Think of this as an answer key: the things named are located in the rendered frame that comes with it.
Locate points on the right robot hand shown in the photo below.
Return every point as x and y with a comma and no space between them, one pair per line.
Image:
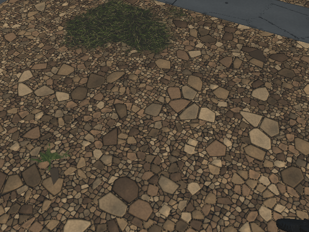
293,224

